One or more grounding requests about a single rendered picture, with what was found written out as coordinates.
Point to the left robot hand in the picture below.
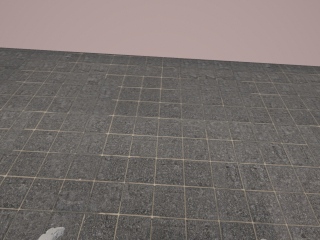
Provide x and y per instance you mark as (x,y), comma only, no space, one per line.
(52,233)

